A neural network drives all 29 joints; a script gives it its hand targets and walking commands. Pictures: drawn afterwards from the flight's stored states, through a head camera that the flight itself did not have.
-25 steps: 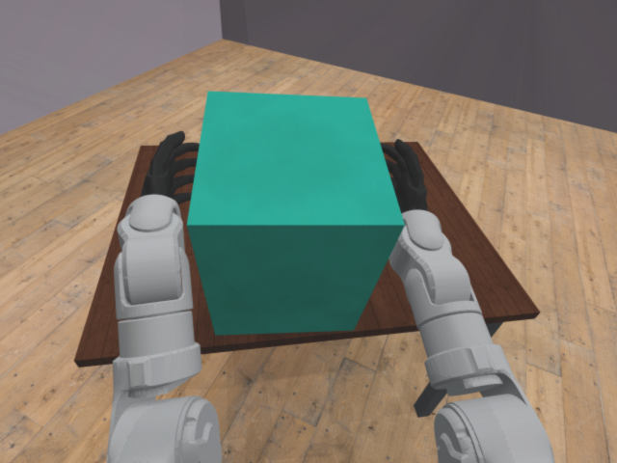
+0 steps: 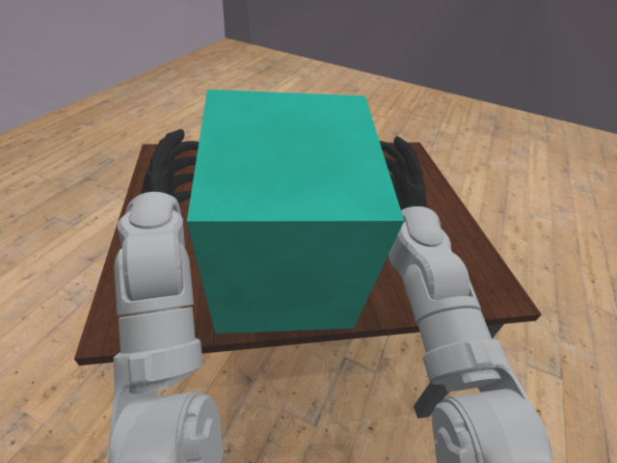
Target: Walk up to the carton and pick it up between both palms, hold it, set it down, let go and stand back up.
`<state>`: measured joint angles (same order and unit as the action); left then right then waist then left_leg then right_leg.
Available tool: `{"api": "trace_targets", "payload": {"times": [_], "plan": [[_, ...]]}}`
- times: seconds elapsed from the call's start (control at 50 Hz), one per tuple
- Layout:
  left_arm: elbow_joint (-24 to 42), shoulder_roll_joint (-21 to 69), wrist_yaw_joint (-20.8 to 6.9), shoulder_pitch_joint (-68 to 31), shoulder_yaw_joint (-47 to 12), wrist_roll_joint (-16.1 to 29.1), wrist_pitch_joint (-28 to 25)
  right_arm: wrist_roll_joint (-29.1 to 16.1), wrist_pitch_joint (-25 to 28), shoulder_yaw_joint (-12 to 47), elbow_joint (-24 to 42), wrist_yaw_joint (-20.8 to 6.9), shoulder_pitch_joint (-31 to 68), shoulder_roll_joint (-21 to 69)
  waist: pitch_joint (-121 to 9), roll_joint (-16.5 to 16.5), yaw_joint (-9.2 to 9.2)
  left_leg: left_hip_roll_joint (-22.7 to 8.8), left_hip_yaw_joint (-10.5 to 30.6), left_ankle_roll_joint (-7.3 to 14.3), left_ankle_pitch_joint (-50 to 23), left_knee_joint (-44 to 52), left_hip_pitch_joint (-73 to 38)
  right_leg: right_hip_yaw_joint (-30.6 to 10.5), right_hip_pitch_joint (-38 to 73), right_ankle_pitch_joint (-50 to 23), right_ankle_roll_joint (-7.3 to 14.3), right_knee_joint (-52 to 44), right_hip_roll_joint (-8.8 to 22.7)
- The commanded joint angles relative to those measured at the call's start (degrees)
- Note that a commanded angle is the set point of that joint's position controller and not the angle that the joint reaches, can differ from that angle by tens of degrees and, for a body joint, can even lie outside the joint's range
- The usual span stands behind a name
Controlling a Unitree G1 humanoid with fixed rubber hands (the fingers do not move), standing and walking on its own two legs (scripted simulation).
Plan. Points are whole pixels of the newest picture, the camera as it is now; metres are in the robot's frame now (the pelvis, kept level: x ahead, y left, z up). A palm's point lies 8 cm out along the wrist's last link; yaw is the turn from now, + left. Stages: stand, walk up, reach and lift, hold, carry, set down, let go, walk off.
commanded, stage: hold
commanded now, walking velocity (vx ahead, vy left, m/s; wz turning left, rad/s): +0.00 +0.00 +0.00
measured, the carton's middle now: (287, 219) +0.39 +0.01 +0.14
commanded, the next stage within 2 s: none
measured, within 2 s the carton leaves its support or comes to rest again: neither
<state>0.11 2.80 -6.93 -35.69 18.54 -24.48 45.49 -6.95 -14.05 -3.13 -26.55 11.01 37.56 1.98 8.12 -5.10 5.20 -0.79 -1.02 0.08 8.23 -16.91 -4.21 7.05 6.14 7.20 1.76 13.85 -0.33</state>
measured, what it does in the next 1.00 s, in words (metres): stands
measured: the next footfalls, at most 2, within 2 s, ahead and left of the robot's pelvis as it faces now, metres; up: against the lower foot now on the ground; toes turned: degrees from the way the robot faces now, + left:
none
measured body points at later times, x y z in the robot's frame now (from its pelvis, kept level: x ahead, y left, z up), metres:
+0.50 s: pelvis +0.00 +0.00 +0.00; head -0.04 +0.04 +0.45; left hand +0.37 +0.17 +0.20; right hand +0.37 -0.13 +0.20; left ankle +0.03 +0.12 -0.75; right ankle +0.03 -0.10 -0.75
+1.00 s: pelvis +0.00 +0.00 +0.00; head -0.04 +0.03 +0.45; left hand +0.37 +0.16 +0.20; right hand +0.37 -0.13 +0.19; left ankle +0.03 +0.12 -0.75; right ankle +0.03 -0.10 -0.75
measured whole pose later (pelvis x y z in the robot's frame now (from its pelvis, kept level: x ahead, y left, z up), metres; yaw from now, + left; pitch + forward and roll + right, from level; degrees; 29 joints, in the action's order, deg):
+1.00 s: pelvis +0.00 +0.00 +0.00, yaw +0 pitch -13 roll -1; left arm 1.2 2.7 -7.0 -34.7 18.1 -24.1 45.8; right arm -7.8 -14.9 -2.4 -24.8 11.5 36.7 1.7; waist 7.8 -4.8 5.3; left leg -0.8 -1.3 0.2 8.4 -17.2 -4.1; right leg 7.0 6.2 7.4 1.7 14.1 -0.3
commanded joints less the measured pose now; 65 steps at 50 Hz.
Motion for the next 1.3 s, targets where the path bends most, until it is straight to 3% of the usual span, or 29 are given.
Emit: {"api": "trace_targets", "payload": {"times": [0.0, 0.4, 0.8, 1.28], "plan": [[4.35, 22.85, -6.96, -26.0, -21.66, 8.07, -2.82, -3.41, 3.35, 20.36, 14.28, -4.75, 33.68, 23.07, -20.64, 5.01, 0.66, 2.52, -2.97, -0.11, -11.45, 1.12, -0.53, 0.35, 7.11, -10.19, -3.47, 0.37, -1.53], [2.98, 23.74, -6.74, -27.35, -21.85, 7.98, -2.1, -2.9, 2.31, 19.0, 13.17, -5.46, 34.62, 22.66, -18.91, 5.67, 0.67, 1.58, -3.13, 0.17, -6.97, 2.99, 1.27, 0.67, 5.56, -3.53, -2.93, -0.26, -1.88], [4.5, 23.06, -6.71, -26.15, -22.14, 8.24, -2.57, -3.74, 2.73, 20.55, 14.65, -4.95, 33.82, 23.13, -20.34, 5.16, 0.56, 2.34, -3.08, -0.12, -10.64, 1.37, -0.42, 0.47, 6.26, -8.32, -3.26, 0.15, -1.7], [3.54, 23.52, -6.8, -27.31, -21.92, 8.13, -2.3, -3.24, 2.24, 19.43, 13.56, -5.33, 34.46, 23.01, -19.51, 5.61, 0.77, 1.89, -3.17, -0.03, -8.46, 2.32, 0.43, 0.67, 5.63, -5.1, -2.97, -0.11, -1.88]]}}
